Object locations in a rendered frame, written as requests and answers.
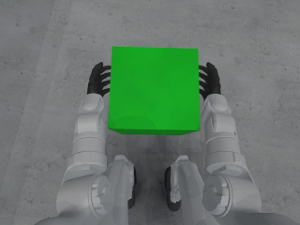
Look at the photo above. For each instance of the left robot hand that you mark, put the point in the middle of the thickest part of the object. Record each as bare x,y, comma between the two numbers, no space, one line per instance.
95,84

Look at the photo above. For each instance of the right robot thigh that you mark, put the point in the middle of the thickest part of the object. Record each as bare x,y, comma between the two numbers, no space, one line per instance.
186,177

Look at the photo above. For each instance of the robot left upper arm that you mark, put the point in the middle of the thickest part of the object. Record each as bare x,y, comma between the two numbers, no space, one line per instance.
82,200

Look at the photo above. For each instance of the left robot shin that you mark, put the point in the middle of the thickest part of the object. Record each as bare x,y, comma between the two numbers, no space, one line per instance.
122,157

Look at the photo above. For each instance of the robot right upper arm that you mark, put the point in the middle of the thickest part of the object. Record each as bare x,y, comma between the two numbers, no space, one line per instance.
233,200

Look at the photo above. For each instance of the robot right forearm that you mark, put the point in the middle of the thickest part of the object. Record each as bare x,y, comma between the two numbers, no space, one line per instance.
221,139

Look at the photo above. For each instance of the right robot hand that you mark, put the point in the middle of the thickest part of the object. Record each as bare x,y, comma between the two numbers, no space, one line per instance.
211,84

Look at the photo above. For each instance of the robot left forearm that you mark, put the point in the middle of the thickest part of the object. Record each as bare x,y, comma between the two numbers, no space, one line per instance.
89,138

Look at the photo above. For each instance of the carton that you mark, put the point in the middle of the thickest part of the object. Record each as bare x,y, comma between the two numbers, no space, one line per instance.
154,91

